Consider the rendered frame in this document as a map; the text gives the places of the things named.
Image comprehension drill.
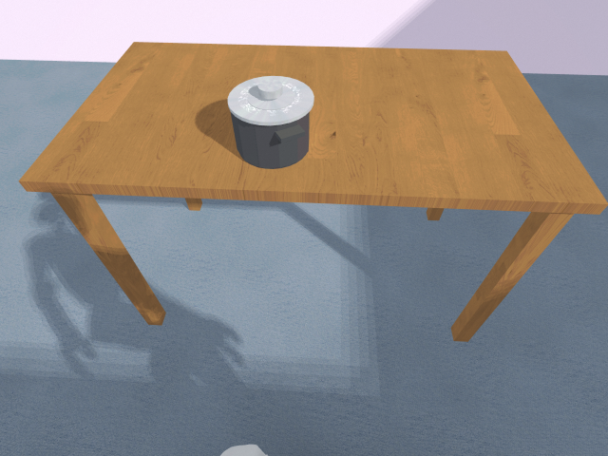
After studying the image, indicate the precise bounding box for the pot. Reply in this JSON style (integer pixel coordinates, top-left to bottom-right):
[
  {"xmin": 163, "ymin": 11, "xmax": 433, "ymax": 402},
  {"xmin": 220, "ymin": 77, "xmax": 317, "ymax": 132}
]
[{"xmin": 231, "ymin": 112, "xmax": 310, "ymax": 169}]

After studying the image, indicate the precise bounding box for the lid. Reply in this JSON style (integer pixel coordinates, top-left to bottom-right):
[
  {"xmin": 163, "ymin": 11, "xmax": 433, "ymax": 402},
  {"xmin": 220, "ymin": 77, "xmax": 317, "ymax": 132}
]
[{"xmin": 228, "ymin": 76, "xmax": 314, "ymax": 125}]

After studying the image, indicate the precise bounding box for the knob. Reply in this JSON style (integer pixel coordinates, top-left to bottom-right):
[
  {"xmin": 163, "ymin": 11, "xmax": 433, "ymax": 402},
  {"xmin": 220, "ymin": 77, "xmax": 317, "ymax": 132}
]
[{"xmin": 258, "ymin": 79, "xmax": 283, "ymax": 100}]

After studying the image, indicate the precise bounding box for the table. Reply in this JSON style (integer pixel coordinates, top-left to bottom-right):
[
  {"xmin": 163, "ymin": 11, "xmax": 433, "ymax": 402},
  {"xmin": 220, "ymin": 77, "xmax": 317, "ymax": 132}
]
[{"xmin": 19, "ymin": 42, "xmax": 608, "ymax": 342}]

